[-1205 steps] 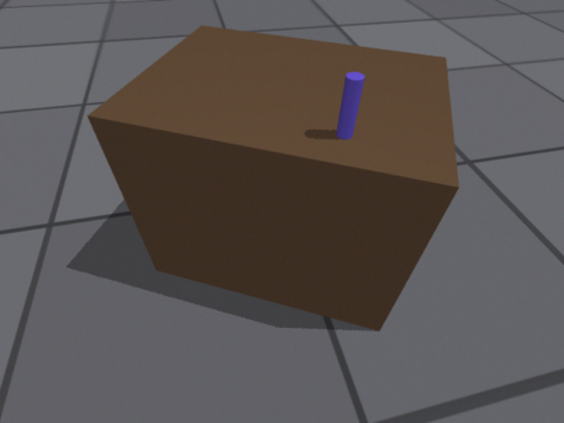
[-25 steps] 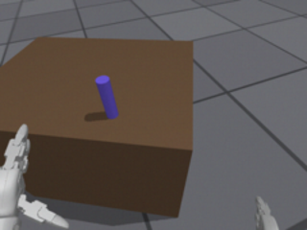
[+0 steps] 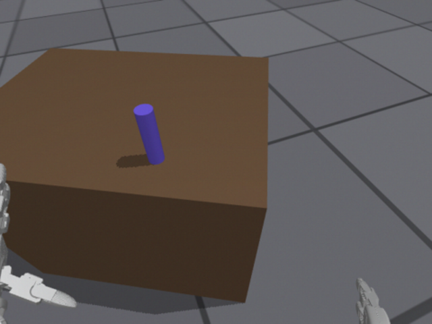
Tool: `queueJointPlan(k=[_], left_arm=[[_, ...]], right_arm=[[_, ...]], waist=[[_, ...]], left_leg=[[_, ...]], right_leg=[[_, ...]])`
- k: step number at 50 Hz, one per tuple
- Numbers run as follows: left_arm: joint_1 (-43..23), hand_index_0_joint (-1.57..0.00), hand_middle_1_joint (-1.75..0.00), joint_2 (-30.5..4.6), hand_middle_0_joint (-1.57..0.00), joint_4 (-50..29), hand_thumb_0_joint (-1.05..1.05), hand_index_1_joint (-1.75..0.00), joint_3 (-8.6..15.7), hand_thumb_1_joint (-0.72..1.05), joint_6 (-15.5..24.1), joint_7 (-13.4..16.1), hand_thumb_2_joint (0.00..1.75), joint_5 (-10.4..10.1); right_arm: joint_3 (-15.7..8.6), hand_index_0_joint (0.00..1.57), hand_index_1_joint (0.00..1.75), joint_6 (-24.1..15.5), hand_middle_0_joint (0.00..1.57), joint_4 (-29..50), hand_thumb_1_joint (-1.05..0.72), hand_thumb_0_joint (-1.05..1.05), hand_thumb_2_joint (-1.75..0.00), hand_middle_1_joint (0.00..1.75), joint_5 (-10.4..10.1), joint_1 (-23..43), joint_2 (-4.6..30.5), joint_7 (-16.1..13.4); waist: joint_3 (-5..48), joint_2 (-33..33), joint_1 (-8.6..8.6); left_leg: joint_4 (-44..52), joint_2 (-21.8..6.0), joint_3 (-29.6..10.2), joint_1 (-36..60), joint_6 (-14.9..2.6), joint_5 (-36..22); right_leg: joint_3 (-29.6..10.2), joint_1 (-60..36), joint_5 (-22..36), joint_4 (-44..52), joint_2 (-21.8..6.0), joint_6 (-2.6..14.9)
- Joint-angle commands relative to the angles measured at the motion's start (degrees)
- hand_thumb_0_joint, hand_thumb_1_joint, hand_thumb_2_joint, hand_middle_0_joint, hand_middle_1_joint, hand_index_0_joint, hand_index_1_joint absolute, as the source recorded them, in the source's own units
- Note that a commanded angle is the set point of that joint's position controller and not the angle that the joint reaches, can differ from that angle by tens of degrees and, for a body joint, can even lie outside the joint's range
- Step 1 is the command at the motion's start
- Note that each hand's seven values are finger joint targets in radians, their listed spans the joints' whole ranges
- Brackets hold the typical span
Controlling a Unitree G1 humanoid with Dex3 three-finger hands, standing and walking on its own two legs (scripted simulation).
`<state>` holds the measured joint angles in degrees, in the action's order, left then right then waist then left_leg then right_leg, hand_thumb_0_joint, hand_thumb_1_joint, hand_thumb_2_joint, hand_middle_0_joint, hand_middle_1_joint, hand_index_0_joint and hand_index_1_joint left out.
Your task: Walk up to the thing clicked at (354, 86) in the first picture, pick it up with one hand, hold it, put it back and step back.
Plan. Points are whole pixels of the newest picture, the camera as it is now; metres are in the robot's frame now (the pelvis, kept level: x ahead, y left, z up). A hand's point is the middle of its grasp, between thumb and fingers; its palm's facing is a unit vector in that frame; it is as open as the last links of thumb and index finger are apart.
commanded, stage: home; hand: left
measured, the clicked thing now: (150, 136) +0.51 +0.20 +0.06
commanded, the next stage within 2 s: none
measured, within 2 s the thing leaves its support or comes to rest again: neither
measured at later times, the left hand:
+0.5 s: hand (140, 297) +0.19 +0.18 -0.09, palm faces +0.06 -0.98 -0.18, open 17.6 cm
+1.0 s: hand (140, 295) +0.20 +0.18 -0.11, palm faces -0.01 -0.96 -0.27, open 17.5 cm
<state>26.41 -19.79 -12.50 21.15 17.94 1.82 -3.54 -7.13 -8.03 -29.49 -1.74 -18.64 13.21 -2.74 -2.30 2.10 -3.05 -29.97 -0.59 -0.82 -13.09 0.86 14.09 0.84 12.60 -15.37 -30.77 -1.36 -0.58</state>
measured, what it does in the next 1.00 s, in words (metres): stands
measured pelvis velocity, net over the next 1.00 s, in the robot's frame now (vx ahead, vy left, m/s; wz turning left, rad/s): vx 0.03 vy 0.00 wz -0.02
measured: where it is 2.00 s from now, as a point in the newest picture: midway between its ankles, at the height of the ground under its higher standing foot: outside the picture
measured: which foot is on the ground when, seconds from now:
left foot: down 0.00-1.00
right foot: down 0.00-1.00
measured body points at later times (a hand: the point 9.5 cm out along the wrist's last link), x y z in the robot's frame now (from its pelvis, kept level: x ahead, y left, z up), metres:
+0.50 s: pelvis +0.02 +0.01 +0.00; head +0.05 +0.02 +0.45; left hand +0.18 +0.23 -0.07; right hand +0.19 -0.22 -0.08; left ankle +0.03 +0.13 -0.73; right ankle +0.02 -0.12 -0.73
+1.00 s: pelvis +0.03 +0.00 +0.00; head +0.04 +0.01 +0.45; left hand +0.20 +0.23 -0.09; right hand +0.15 -0.25 -0.11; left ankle +0.03 +0.13 -0.73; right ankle +0.02 -0.12 -0.73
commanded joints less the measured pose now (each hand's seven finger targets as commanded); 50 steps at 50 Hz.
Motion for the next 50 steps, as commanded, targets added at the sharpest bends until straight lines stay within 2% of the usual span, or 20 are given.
queueJointPlan(k=[1, 3, 7, 9, 12, 15, 17, 19, 23, 24, 25, 29, 30, 32, 33, 38, 41, 46, 47, 50], left_arm=[[-2.8, -0.05, -0.05, -3.7, -0.05, -6.4, 0.00, -0.05, -2.3, -0.58, 3.4, 0.3, 0.04, 0.2], [-2.3, -0.05, -0.06, -3.7, -0.05, -5.3, 0.00, -0.06, -3.4, -0.55, 3.2, 0.4, 0.07, 0.5], [0.2, -0.05, -0.06, -3.7, -0.05, -0.7, 0.00, -0.05, -4.7, -0.57, 1.6, 0.3, 0.05, 1.1], [0.5, -0.05, -0.05, -3.0, -0.05, 0.8, 0.00, -0.05, -6.2, -0.58, 0.4, 0.3, 0.05, 1.5], [-2.7, -0.05, -0.05, -1.6, -0.04, 4.8, 0.00, -0.05, -9.2, -0.61, -1.4, 0.6, 0.03, 2.1], [-6.0, -0.04, -0.04, 4.4, -0.04, 13.6, 0.00, -0.04, -15.9, -0.61, -3.0, 0.2, 0.01, 2.5], [-8.3, -0.05, -0.05, 4.7, -0.04, 18.8, 0.00, -0.05, -17.1, -0.61, -3.5, 0.3, 0.03, 2.9], [-8.9, -0.05, -0.05, 4.2, -0.04, 24.1, 0.00, -0.05, -18.0, -0.59, -4.5, 0.3, 0.04, 3.1], [-11.9, -0.05, -0.05, 0.8, -0.05, 30.6, 0.00, -0.05, -15.4, -0.57, -6.5, 0.9, 0.04, 3.1], [-14.3, -0.05, -0.05, -4.7, -0.05, 26.5, 0.00, -0.05, -7.7, -0.58, -5.8, 2.9, 0.04, 3.5], [-11.2, -0.04, -0.04, 0.6, -0.05, 31.5, 0.00, -0.05, -13.8, -0.59, -6.7, 2.7, 0.03, 3.9], [-17.5, -0.05, -0.05, 1.5, -0.05, 29.7, 0.00, -0.05, -16.2, -0.58, -7.9, 3.4, 0.04, 3.4], [-13.9, -0.05, -0.05, 4.1, -0.05, 34.6, 0.00, -0.05, -17.4, -0.57, -8.7, 3.3, 0.04, 3.4], [-13.4, -0.05, -0.05, 6.3, -0.05, 35.6, 0.00, -0.05, -19.2, -0.58, -9.3, 3.3, 0.04, 3.1], [-18.6, -0.04, -0.05, 3.3, -0.05, 29.6, 0.00, -0.05, -17.9, -0.58, -9.0, 3.6, 0.04, 3.1], [-11.7, -0.04, -0.04, 6.6, -0.04, 38.0, 0.00, -0.05, -19.9, -0.59, -10.8, 3.4, 0.03, 3.1], [-15.0, -0.05, -0.05, 3.9, -0.05, 35.8, 0.00, -0.05, -18.0, -0.57, -10.9, 3.5, 0.04, 3.1], [-17.9, -0.05, -0.05, 2.8, -0.05, 33.3, 0.00, -0.05, -17.3, -0.57, -11.2, 3.9, 0.04, 3.2], [-12.3, -0.05, -0.05, -9.4, -0.05, 45.8, 0.00, -0.05, -15.8, -0.60, -12.4, 2.5, 0.03, 6.8], [-13.3, -0.04, -0.04, -8.1, -0.04, 47.2, 0.00, -0.04, -16.4, -0.60, -13.6, 1.2, 0.03, 6.3]], right_arm=[[4.3, 0.14, 0.19, -4.1, 0.14, 7.9, -0.08, 0.00, -0.54, 0.19, 0.3, 8.9, 0.4, 0.2], [5.5, 0.14, 0.20, -3.9, 0.14, 7.2, -0.24, 0.00, -0.57, 0.20, 0.4, 10.9, 0.1, 0.2], [-0.4, 0.15, 0.22, -3.3, 0.15, 4.2, -0.44, 0.00, -0.63, 0.22, 1.2, 6.2, 7.3, -0.6], [-2.0, 0.16, 0.24, -3.3, 0.16, 4.0, -0.53, 0.00, -0.69, 0.24, 1.3, 6.5, 8.2, -0.9], [-1.2, 0.18, 0.27, -3.3, 0.18, 2.1, -0.73, 0.00, -0.81, 0.27, 1.4, 8.9, 6.9, -1.0], [4.1, 0.20, 0.30, -3.5, 0.20, 3.2, -0.87, 0.00, -0.89, 0.30, 0.9, 14.2, 1.0, -0.8], [5.9, 0.20, 0.30, -3.3, 0.20, 2.6, -0.89, 0.00, -0.90, 0.30, 0.8, 14.1, -0.4, -0.9], [4.2, 0.20, 0.30, -2.6, 0.20, 1.3, -0.89, 0.00, -0.90, 0.30, 1.0, 12.0, 2.0, -1.2], [3.9, 0.20, 0.30, -1.5, 0.20, 2.0, -0.90, 0.00, -0.90, 0.30, 1.2, 10.0, 4.3, -1.4], [3.7, 0.20, 0.30, -0.9, 0.20, -4.4, -0.89, 0.00, -0.90, 0.30, 1.8, 7.4, 7.1, -1.5], [4.3, 0.20, 0.30, -0.6, 0.20, -3.4, -0.89, 0.00, -0.90, 0.30, 1.6, 7.8, 6.2, -1.5], [4.9, 0.20, 0.30, 0.3, 0.20, -2.9, -0.89, 0.00, -0.90, 0.30, 1.5, 8.7, 5.2, -1.7], [4.7, 0.20, 0.30, 0.5, 0.20, -3.0, -0.89, 0.00, -0.90, 0.30, 1.5, 8.5, 5.3, -1.6], [4.8, 0.20, 0.30, 0.7, 0.20, -2.3, -0.89, 0.00, -0.90, 0.30, 1.3, 9.4, 5.5, -1.4], [4.5, 0.20, 0.30, 0.9, 0.20, -2.5, -0.90, 0.00, -0.90, 0.30, 1.4, 9.0, 5.8, -1.3], [4.1, 0.20, 0.30, 1.7, 0.20, -2.2, -0.89, 0.00, -0.90, 0.30, 1.1, 8.9, 6.3, -0.9], [4.1, 0.20, 0.30, 2.4, 0.20, -2.0, -0.89, 0.00, -0.90, 0.30, 1.1, 9.2, 6.5, -0.7], [4.5, 0.20, 0.30, 3.1, 0.20, -1.4, -0.90, 0.00, -0.90, 0.30, 1.0, 9.4, 6.1, -1.0], [1.9, 0.20, 0.30, 4.4, 0.20, -8.6, -0.90, 0.00, -0.90, 0.30, 5.3, 6.6, 14.5, 0.5], [2.3, 0.20, 0.30, 5.4, 0.20, -9.3, -0.89, 0.00, -0.90, 0.30, 4.3, 7.7, 13.7, 1.7]], waist=[[1.9, -1.7, -0.97], [2.9, -0.1, -1.18], [4.5, 0.0, 1.27], [6.7, 0.5, 2.17], [6.2, 0.5, 3.10], [4.5, -3.5, 3.50], [4.7, -4.3, 3.27], [5.9, -3.1, 3.44], [10.6, -0.5, 2.69], [12.0, 1.1, 0.81], [11.2, 2.6, 2.34], [10.1, 4.2, 2.89], [9.8, 1.4, 3.23], [8.9, 1.1, 3.32], [10.6, 1.7, 2.98], [8.4, -5.3, 2.70], [8.5, -4.2, 1.86], [9.4, -2.4, 2.53], [11.4, -0.1, 3.07], [11.9, 0.8, 3.04]], left_leg=[[7.1, 1.0, 1.7, -1.3, -2.20, 1.2], [7.0, 1.3, 2.0, -0.8, -2.10, 0.1], [7.0, 0.9, 2.1, 1.3, -1.84, -1.2], [6.5, 1.3, 2.2, 3.3, -1.61, -4.5], [6.4, 0.9, 1.8, 4.1, -1.43, -7.1], [6.0, 0.7, 1.4, 2.4, -1.85, -6.8], [5.5, 1.0, 1.7, 1.7, -2.13, -6.5], [5.0, 1.3, 2.0, 1.8, -1.98, -7.6], [4.0, 1.1, 2.4, 3.1, -1.26, -12.6], [3.0, 1.1, 2.2, 3.1, -0.70, -14.4], [2.9, 1.1, 2.6, 3.7, -0.51, -15.0], [2.7, 1.0, 3.1, 2.8, -0.40, -16.4], [2.7, 0.8, 2.9, 2.8, -0.43, -16.5], [3.0, 0.6, 2.8, 2.5, -0.45, -15.3], [3.1, 0.5, 2.6, 3.2, -0.36, -16.2], [2.7, 0.5, 2.6, 1.9, -0.92, -16.9], [3.1, 0.5, 2.8, 2.0, -0.82, -15.7], [3.1, 0.6, 3.5, 3.4, -0.89, -15.8], [-1.3, -4.3, -1.2, 3.9, -1.72, -23.6], [1.1, -4.7, -1.8, 5.4, -2.57, -22.3]], right_leg=[[2.6, -0.1, -0.3, 6.4, 1.0, 0.40], [2.5, -0.4, 0.8, 6.5, 0.8, 0.53], [2.6, -0.2, 2.7, 6.6, 1.2, 0.56], [2.4, -0.1, 5.6, 6.5, 1.1, 0.64], [2.6, 0.2, 8.1, 6.2, 1.4, 0.76], [2.8, 1.4, 7.7, 6.4, 1.2, 0.53], [2.5, 1.4, 7.7, 6.3, 0.6, 0.47], [2.2, 1.6, 8.9, 6.1, 0.3, 0.63], [1.7, -1.3, 13.7, 5.0, 0.3, 0.72], [2.1, -2.5, 14.5, 3.9, 1.2, 1.09], [1.6, -1.9, 15.1, 3.8, 1.1, 1.32], [1.5, -2.1, 16.9, 4.1, 1.1, 1.40], [1.7, -2.2, 17.0, 4.0, 1.3, 1.32], [1.9, -1.8, 15.9, 4.4, 1.5, 1.31], [2.2, -2.2, 16.7, 4.1, 1.6, 1.37], [2.4, -2.1, 18.2, 4.2, 1.7, 0.89], [2.4, -1.9, 16.5, 4.6, 1.7, 0.86], [1.7, -2.2, 17.1, 4.4, 1.5, 0.85], [-3.5, -3.7, 27.5, 1.1, -5.1, 2.87], [-3.7, -3.3, 23.1, 1.5, -5.2, 3.27]])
